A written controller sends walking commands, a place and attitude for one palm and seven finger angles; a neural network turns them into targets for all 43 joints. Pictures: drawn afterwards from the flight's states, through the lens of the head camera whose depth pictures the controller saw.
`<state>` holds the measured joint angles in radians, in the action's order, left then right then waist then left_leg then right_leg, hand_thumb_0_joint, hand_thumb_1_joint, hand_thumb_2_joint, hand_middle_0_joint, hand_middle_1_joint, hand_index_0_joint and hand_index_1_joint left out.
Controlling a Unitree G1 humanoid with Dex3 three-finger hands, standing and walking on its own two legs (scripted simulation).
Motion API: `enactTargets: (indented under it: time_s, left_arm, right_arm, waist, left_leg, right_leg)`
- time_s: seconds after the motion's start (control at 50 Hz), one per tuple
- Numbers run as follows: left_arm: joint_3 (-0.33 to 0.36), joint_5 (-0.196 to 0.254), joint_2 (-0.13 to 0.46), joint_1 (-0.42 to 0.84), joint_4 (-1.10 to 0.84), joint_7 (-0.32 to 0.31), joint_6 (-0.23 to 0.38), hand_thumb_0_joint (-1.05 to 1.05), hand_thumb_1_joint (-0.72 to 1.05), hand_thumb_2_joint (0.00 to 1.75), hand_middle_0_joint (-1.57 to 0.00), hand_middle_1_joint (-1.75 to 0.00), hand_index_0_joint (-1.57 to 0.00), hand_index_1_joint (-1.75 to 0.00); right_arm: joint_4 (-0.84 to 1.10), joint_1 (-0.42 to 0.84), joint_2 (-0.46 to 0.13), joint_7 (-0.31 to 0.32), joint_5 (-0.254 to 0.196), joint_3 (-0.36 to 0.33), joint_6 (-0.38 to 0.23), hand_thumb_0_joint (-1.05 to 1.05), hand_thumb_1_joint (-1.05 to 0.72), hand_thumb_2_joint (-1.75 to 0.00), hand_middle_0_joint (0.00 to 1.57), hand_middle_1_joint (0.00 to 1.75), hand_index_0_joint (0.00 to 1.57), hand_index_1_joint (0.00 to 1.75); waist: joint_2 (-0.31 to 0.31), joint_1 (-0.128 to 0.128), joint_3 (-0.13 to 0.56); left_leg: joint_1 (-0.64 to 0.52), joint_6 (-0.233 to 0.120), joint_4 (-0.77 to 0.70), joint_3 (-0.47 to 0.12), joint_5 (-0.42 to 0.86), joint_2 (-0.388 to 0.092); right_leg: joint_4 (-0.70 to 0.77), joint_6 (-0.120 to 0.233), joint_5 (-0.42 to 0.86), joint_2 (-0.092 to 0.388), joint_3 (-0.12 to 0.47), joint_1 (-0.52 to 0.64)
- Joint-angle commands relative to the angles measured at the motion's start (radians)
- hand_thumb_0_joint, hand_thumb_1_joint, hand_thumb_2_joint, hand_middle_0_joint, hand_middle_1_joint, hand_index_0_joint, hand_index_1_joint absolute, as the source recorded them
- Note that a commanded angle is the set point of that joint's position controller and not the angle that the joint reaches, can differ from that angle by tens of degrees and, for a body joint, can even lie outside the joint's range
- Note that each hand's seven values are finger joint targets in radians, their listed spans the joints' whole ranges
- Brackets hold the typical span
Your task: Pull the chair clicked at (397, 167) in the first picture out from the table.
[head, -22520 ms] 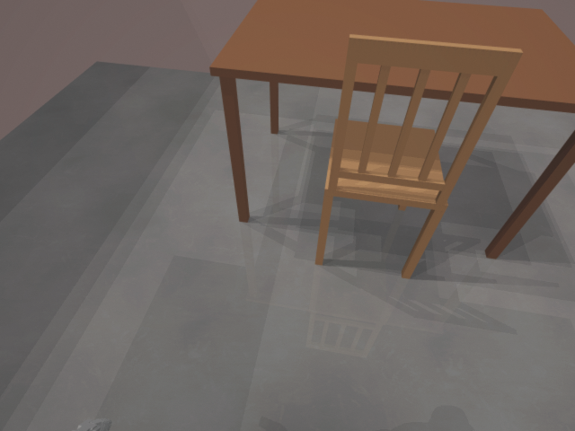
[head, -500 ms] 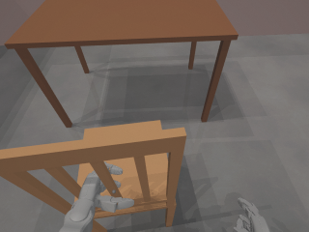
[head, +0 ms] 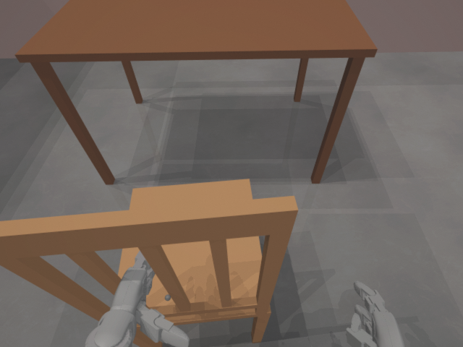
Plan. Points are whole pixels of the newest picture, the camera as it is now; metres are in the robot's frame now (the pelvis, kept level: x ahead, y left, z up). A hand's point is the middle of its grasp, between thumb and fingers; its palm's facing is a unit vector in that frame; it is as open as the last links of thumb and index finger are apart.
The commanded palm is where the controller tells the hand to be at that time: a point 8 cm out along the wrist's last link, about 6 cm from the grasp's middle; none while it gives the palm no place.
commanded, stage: draw the fingers out of the gap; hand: left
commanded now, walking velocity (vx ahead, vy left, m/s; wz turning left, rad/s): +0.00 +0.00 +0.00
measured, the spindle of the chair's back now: (171, 282) +0.24 +0.12 -0.03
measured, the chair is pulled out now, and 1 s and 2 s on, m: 0.59 0.59 0.58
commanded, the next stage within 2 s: draw the hand back to the body in 0.76 s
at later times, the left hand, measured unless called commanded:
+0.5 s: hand out of the picture +0.14 +0.13 -0.03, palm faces -0.06 -0.99 -0.12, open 17.5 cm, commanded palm +0.12 +0.18 +0.00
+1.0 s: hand out of the picture +0.10 +0.13 +0.00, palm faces +0.06 -1.00 +0.00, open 17.5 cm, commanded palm +0.06 +0.19 +0.02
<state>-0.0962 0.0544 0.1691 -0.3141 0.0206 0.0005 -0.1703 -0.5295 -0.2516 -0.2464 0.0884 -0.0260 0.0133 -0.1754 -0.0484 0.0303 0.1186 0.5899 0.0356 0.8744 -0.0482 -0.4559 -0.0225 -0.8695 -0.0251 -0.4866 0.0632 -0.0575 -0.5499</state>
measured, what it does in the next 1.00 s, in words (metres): stands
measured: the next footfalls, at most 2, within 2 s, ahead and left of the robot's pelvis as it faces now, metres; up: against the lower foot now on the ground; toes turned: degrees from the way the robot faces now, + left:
none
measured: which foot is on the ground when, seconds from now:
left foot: down 0.00-1.00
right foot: down 0.00-1.00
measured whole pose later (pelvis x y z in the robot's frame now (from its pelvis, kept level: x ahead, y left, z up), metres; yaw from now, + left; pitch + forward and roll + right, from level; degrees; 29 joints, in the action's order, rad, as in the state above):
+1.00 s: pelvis -0.01 +0.01 -0.03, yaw +0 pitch +12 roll -2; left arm -0.14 0.09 0.15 -0.89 -0.41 0.02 0.02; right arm -0.44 -0.26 -0.18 0.12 -0.04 -0.02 -0.19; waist -0.04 -0.01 0.19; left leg 0.76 0.02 1.08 -0.07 -0.53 -0.02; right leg -1.03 -0.04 -0.54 0.06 -0.07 -0.69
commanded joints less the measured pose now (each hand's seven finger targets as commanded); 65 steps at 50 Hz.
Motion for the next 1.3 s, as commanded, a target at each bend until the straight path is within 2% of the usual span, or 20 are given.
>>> enactTargets:
  time_s: [0.0,0.06,0.12,0.24,0.36,0.44,0.52,0.56,0.6,0.76,0.8,0.86,0.88,0.96,1.0,1.06,1.1,1.16,1.2,1.28]
  left_arm:
    - [0.055,-0.006,0.070,-0.031,-0.188,-0.011,0.043,0.00,-0.55,0.20,0.00,0.00,0.00,0.00]
    - [0.061,-0.008,0.078,-0.108,-0.241,-0.013,0.039,0.00,-0.55,0.20,0.00,0.00,0.00,0.00]
    - [0.025,-0.022,0.063,-0.145,-0.344,-0.021,0.050,0.00,-0.55,0.20,0.00,0.00,0.00,0.00]
    - [0.011,-0.031,0.059,-0.241,-0.400,-0.033,0.065,0.00,-0.55,0.20,0.00,0.00,0.00,0.00]
    - [-0.002,-0.040,0.071,-0.295,-0.447,-0.024,0.072,0.00,-0.55,0.20,0.00,0.00,0.00,0.00]
    - [-0.002,-0.036,0.065,-0.354,-0.457,-0.017,0.068,0.00,-0.55,0.20,0.00,0.00,0.00,0.00]
    - [-0.031,-0.040,0.054,-0.386,-0.498,-0.007,0.070,0.00,-0.55,0.20,0.00,0.00,0.00,0.00]
    - [-0.015,-0.042,0.069,-0.420,-0.505,-0.007,0.071,0.00,-0.55,0.20,0.00,0.00,0.00,0.00]
    - [-0.044,-0.040,0.042,-0.468,-0.521,-0.003,0.075,0.00,-0.55,0.20,0.00,0.00,0.00,0.00]
    - [-0.028,-0.061,0.066,-0.574,-0.559,-0.007,0.081,0.00,-0.55,0.20,0.00,0.00,0.00,0.00]
    - [-0.055,-0.065,0.043,-0.631,-0.596,-0.002,0.093,0.00,-0.55,0.20,0.00,0.00,0.00,0.00]
    - [-0.050,-0.067,0.056,-0.646,-0.612,-0.001,0.096,0.00,-0.55,0.20,0.00,0.00,0.00,0.00]
    - [-0.032,0.051,-0.028,-0.558,-0.717,0.001,0.213,0.00,-0.55,0.20,0.00,0.00,0.00,0.00]
    - [0.066,0.070,0.054,-0.607,-0.706,0.008,0.373,0.00,-0.55,0.20,0.00,0.00,0.00,0.00]
    - [0.031,0.075,0.019,-0.602,-0.711,0.025,0.442,0.00,-0.55,0.20,0.00,0.00,0.00,0.00]
    - [0.050,0.079,0.035,-0.575,-0.662,0.067,0.545,0.00,-0.55,0.20,0.00,0.00,0.00,0.00]
    - [0.067,0.097,0.070,-0.540,-0.708,0.105,0.611,0.00,-0.55,0.20,0.00,0.00,0.00,0.00]
    - [0.162,0.126,0.128,-0.564,-0.733,0.109,0.600,0.00,-0.55,0.20,0.00,0.00,0.00,0.00]
    - [0.166,0.151,0.101,-0.549,-0.728,0.113,0.556,0.00,-0.55,0.20,0.00,0.00,0.00,0.00]
    - [0.215,0.188,0.130,-0.465,-0.756,0.110,0.496,0.00,-0.51,0.22,-0.01,-0.01,-0.01,-0.01]
  right_arm:
    - [0.162,0.047,-0.106,0.013,0.001,-0.043,-0.040,0.00,-0.90,-0.90,0.20,0.30,0.20,0.30]
    - [0.181,0.061,-0.097,0.012,0.000,-0.046,-0.034,0.00,-0.90,-0.90,0.20,0.30,0.20,0.30]
    - [0.205,0.061,-0.089,0.012,-0.002,-0.045,-0.035,0.00,-0.90,-0.90,0.20,0.30,0.20,0.30]
    - [0.215,0.058,-0.081,0.023,-0.001,-0.048,-0.039,0.00,-0.90,-0.90,0.20,0.30,0.20,0.30]
    - [0.224,0.065,-0.079,0.032,-0.002,-0.047,-0.046,0.00,-0.90,-0.90,0.20,0.30,0.20,0.30]
    - [0.237,0.075,-0.071,0.036,-0.003,-0.048,-0.043,0.00,-0.90,-0.90,0.20,0.30,0.20,0.30]
    - [0.249,0.080,-0.068,0.037,-0.006,-0.045,-0.044,0.00,-0.90,-0.90,0.20,0.30,0.20,0.30]
    - [0.250,0.080,-0.068,0.041,-0.006,-0.051,-0.043,0.00,-0.90,-0.90,0.20,0.30,0.20,0.30]
    - [0.259,0.083,-0.062,0.040,-0.008,-0.050,-0.048,0.00,-0.90,-0.90,0.20,0.30,0.20,0.30]
    - [0.277,0.087,-0.054,0.043,-0.011,-0.061,-0.033,0.00,-0.90,-0.90,0.20,0.30,0.20,0.30]
    - [0.291,0.089,-0.048,0.041,-0.013,-0.062,-0.033,0.00,-0.90,-0.90,0.20,0.30,0.20,0.30]
    - [0.291,0.090,-0.046,0.041,-0.014,-0.066,-0.030,0.00,-0.90,-0.90,0.20,0.30,0.20,0.30]
    - [0.283,0.081,-0.043,0.043,-0.013,-0.060,-0.053,0.00,-0.90,-0.90,0.20,0.30,0.20,0.30]
    - [0.235,0.065,-0.042,0.034,-0.019,-0.079,-0.078,0.00,-0.90,-0.90,0.20,0.30,0.20,0.30]
    - [0.225,0.075,-0.038,0.019,-0.023,-0.076,-0.082,0.00,-0.90,-0.90,0.20,0.30,0.20,0.30]
    - [0.204,0.101,-0.036,-0.001,-0.021,-0.087,-0.077,0.00,-0.90,-0.90,0.20,0.30,0.20,0.30]
    - [0.207,0.110,-0.040,-0.013,-0.022,-0.090,-0.081,0.00,-0.90,-0.90,0.20,0.30,0.20,0.30]
    - [0.216,0.123,-0.031,-0.010,-0.034,-0.089,-0.067,0.00,-0.90,-0.90,0.20,0.30,0.20,0.30]
    - [0.223,0.129,-0.030,0.000,-0.044,-0.083,-0.056,0.00,-0.90,-0.90,0.20,0.30,0.20,0.30]
    - [0.213,0.132,-0.037,0.026,-0.049,-0.064,-0.070,0.00,-0.90,-0.90,0.20,0.30,0.20,0.30]
  waist:
    - [0.082,0.005,0.162]
    - [0.063,-0.008,0.156]
    - [0.025,-0.002,0.162]
    - [0.067,0.008,0.132]
    - [0.020,0.004,0.125]
    - [0.068,0.000,0.127]
    - [0.026,0.003,0.105]
    - [0.054,-0.005,0.113]
    - [0.041,-0.006,0.109]
    - [0.061,-0.016,0.094]
    - [0.038,-0.023,0.111]
    - [0.045,-0.016,0.094]
    - [0.098,-0.014,0.072]
    - [0.007,-0.042,0.132]
    - [-0.033,-0.040,0.129]
    - [0.028,-0.041,0.102]
    - [0.014,-0.044,0.145]
    - [-0.023,-0.064,0.182]
    - [-0.003,-0.052,0.159]
    - [0.011,-0.043,0.121]
  left_leg:
    - [-0.112,-0.054,-0.077,0.045,0.383,0.007]
    - [-0.093,-0.053,-0.078,0.042,0.371,0.008]
    - [-0.101,-0.053,-0.072,0.040,0.361,0.008]
    - [-0.065,-0.057,-0.052,0.029,0.307,0.011]
    - [-0.043,-0.059,-0.040,0.021,0.264,0.015]
    - [-0.024,-0.060,-0.029,0.020,0.243,0.018]
    - [-0.015,-0.061,-0.024,0.018,0.224,0.017]
    - [-0.003,-0.063,-0.023,0.015,0.227,0.015]
    - [-0.003,-0.063,-0.018,0.017,0.217,0.017]
    - [0.043,-0.065,-0.003,0.015,0.192,0.017]
    - [0.030,-0.065,0.002,0.018,0.210,0.019]
    - [0.056,-0.066,0.011,0.015,0.192,0.018]
    - [0.077,-0.060,0.043,0.012,0.199,0.031]
    - [0.063,-0.053,0.062,0.014,0.236,0.025]
    - [0.053,-0.047,0.067,0.013,0.243,0.024]
    - [0.118,-0.047,0.090,0.007,0.213,0.015]
    - [0.119,-0.049,0.106,0.010,0.200,0.015]
    - [0.075,-0.051,0.070,0.009,0.196,0.012]
    - [0.055,-0.051,0.045,0.007,0.158,0.010]
    - [0.028,-0.053,0.001,-0.005,0.117,0.010]
  right_leg:
    - [0.099,0.017,0.464,-0.006,-0.039,0.069]
    - [0.098,0.024,0.440,-0.006,-0.040,0.077]
    - [0.087,0.024,0.404,-0.007,-0.041,0.049]
    - [0.077,0.021,0.341,-0.015,-0.047,0.002]
    - [0.068,0.028,0.271,-0.016,-0.046,-0.027]
    - [0.063,0.024,0.261,-0.019,-0.046,-0.028]
    - [0.061,0.026,0.229,-0.019,-0.046,-0.052]
    - [0.058,0.030,0.224,-0.021,-0.048,-0.044]
    - [0.055,0.028,0.217,-0.021,-0.048,-0.054]
    - [0.041,0.033,0.184,-0.029,-0.047,-0.075]
    - [0.028,0.032,0.201,-0.028,-0.048,-0.077]
    - [0.026,0.034,0.182,-0.032,-0.047,-0.090]
    - [0.010,0.030,0.202,-0.043,-0.070,-0.127]
    - [-0.027,0.039,0.202,-0.044,-0.061,-0.125]
    - [-0.048,0.039,0.191,-0.043,-0.064,-0.153]
    - [-0.068,0.039,0.170,-0.045,-0.057,-0.175]
    - [-0.083,0.039,0.165,-0.041,-0.044,-0.173]
    - [-0.052,0.041,0.149,-0.041,-0.042,-0.118]
    - [-0.022,0.036,0.125,-0.043,-0.046,-0.103]
    - [0.038,0.032,0.075,-0.045,-0.046,-0.076]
